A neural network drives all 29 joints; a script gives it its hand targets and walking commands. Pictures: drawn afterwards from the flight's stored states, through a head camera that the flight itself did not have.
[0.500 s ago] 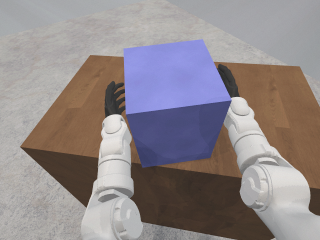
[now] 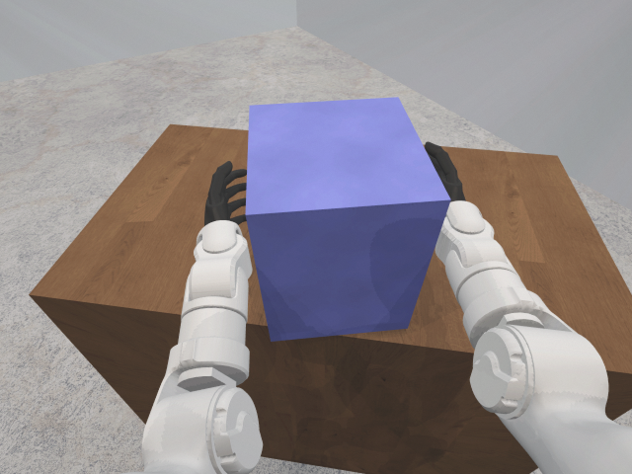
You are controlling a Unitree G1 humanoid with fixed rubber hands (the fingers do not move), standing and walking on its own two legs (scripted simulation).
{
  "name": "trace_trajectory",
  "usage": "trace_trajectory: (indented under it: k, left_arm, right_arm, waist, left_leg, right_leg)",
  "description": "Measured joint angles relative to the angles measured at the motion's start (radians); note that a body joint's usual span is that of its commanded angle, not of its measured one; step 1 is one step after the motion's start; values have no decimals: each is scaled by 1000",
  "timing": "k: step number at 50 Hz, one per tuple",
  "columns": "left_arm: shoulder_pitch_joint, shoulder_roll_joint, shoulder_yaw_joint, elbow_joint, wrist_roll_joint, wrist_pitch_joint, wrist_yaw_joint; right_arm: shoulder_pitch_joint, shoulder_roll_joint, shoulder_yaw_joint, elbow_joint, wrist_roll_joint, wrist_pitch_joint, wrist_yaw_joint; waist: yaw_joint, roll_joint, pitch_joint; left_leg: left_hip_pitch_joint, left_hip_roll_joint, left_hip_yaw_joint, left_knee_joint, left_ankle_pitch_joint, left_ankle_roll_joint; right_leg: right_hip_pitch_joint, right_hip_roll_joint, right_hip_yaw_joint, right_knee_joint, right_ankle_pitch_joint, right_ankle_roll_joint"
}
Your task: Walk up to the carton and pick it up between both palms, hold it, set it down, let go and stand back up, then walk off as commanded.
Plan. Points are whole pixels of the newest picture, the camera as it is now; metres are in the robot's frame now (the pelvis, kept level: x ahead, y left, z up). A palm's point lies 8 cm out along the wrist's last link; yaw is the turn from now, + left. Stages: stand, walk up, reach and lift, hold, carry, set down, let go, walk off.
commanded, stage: reach and lift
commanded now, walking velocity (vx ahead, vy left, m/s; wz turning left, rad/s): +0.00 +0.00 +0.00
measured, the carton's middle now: (332, 222) +0.43 +0.07 +0.11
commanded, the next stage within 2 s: none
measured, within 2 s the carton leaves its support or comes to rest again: neither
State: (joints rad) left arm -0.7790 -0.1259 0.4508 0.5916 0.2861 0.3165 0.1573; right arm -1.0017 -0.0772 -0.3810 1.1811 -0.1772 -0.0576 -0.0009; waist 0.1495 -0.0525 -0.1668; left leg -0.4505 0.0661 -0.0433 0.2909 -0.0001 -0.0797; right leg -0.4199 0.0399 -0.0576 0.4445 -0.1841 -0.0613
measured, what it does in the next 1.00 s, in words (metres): stands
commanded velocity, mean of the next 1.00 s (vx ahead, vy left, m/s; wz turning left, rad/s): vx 0.00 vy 0.00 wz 0.00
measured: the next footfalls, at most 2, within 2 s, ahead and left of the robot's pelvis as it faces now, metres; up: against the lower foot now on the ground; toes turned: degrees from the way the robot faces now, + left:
none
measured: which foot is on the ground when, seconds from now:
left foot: down 0.00-1.00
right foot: down 0.00-1.00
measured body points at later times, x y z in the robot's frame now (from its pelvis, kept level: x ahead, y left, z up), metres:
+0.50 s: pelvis -0.01 +0.00 +0.00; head -0.06 +0.02 +0.45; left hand +0.38 +0.21 +0.19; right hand +0.43 -0.08 +0.20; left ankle +0.08 +0.17 -0.74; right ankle +0.02 -0.08 -0.74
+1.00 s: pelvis -0.01 +0.00 +0.00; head -0.07 +0.04 +0.45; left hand +0.40 +0.20 +0.22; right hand +0.41 -0.09 +0.23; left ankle +0.08 +0.17 -0.74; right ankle +0.02 -0.08 -0.74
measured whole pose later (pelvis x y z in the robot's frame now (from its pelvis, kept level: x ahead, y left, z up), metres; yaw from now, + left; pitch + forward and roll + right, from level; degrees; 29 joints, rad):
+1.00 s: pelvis -0.01 +0.00 +0.00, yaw +0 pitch -1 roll +0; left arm -0.95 0.08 0.38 0.69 0.26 0.58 0.03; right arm -1.01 0.00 -0.27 1.02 -0.02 0.25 -0.18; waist 0.01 -0.10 -0.13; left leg -0.26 0.06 -0.04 0.31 -0.03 -0.07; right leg -0.22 0.04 -0.06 0.44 -0.20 -0.06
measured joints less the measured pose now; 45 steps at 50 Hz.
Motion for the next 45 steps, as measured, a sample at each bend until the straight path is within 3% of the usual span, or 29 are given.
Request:
trace_trajectory:
  k: [9,29,45]
  left_arm:
    - [-8,15,-11,-5,-6,49,-3]
    - [-104,132,-50,62,-17,199,-68]
    - [-159,189,-72,99,-20,266,-110]
  right_arm:
    - [0,2,30,-10,18,40,-16]
    - [0,55,59,-48,48,162,-107]
    - [-12,78,63,-123,124,279,-153]
  waist:
    - [-27,0,-19]
    - [-76,-31,1]
    - [-127,-48,29]
  left_leg:
    - [29,0,0,0,-4,0]
    - [132,0,0,4,-9,5]
    - [191,-1,0,12,-25,9]
  right_leg:
    - [29,0,0,0,-4,0]
    - [135,0,0,0,-8,3]
    - [199,-1,0,-2,-18,4]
